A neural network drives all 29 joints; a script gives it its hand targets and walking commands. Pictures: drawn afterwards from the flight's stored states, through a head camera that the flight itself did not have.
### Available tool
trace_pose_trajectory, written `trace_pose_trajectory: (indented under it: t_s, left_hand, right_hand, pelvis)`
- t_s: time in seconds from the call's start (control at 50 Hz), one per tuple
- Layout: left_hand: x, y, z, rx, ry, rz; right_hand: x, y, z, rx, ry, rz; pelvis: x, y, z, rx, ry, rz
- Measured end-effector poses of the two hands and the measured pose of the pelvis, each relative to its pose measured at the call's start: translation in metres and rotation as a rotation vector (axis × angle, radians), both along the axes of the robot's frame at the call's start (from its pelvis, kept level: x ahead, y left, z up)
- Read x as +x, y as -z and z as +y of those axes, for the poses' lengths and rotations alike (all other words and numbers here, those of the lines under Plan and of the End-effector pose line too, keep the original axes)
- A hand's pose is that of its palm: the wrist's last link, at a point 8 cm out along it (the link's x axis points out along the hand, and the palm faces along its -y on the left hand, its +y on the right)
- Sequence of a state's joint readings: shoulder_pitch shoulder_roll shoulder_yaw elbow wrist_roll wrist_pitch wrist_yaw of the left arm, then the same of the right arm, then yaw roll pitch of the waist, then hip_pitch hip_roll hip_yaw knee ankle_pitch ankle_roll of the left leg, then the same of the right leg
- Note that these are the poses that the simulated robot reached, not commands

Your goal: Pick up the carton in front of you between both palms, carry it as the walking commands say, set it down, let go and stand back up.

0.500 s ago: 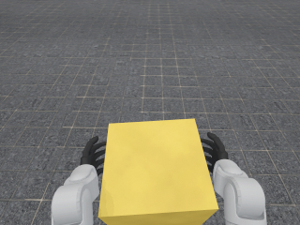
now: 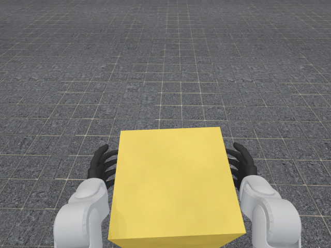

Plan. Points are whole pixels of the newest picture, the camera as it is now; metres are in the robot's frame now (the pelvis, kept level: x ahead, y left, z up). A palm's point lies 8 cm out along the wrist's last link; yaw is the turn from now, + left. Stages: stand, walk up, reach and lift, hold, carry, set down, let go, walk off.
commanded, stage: carry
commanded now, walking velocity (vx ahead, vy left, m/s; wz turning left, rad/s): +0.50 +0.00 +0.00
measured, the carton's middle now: (172, 195) +0.23 +0.00 +0.03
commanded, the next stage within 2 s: none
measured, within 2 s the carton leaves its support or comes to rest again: neither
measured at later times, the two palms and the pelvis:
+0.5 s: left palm (120, 86) +0.55 +0.15 +0.12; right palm (215, 84) +0.55 -0.15 +0.12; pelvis +0.33 +0.00 +0.01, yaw +0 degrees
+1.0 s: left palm (127, 44) +0.86 +0.16 +0.12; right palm (198, 43) +0.86 -0.14 +0.12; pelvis +0.63 +0.01 +0.01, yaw -1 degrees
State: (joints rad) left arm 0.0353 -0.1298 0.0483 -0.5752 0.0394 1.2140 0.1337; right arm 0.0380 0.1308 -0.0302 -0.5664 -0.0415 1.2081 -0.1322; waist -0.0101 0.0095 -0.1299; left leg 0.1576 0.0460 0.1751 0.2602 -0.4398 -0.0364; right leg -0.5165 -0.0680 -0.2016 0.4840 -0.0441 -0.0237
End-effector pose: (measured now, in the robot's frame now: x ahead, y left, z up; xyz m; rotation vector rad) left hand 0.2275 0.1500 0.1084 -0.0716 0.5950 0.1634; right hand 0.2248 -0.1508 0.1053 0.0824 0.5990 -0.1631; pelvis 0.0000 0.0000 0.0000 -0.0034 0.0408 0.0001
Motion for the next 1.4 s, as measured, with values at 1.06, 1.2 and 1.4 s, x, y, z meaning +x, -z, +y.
trace_pose_trajectory:
  t_s: [1.06, 1.2, 1.4]
  left_hand:
    - [0.666, -0.002, -0.004, 0.028, 0.011, 0.019]
    - [0.702, 0.003, -0.004, 0.03, -0.013, 0.085]
    - [0.741, -0.003, 0.006, 0.007, -0.018, 0.032]
  right_hand:
    - [0.666, 0.003, -0.003, 0.019, 0.0, 0.017]
    - [0.709, 0.008, -0.003, 0.019, -0.024, 0.083]
    - [0.749, -0.004, 0.007, -0.01, -0.032, 0.03]
  pelvis:
    - [0.657, -0.006, -0.001, -0.015, 0.002, -0.001]
    - [0.695, -0.016, -0.006, -0.007, -0.013, 0.005]
    - [0.735, -0.012, 0.0, -0.011, -0.019, 0.022]
